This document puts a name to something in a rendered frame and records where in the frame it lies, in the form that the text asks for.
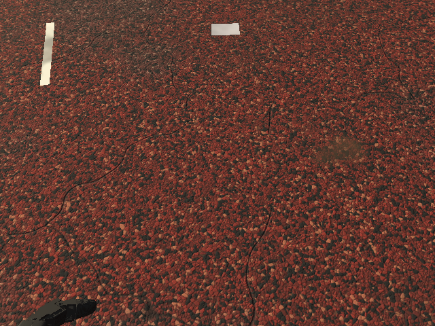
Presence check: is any robot left hand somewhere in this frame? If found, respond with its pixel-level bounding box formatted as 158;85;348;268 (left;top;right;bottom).
18;298;97;326

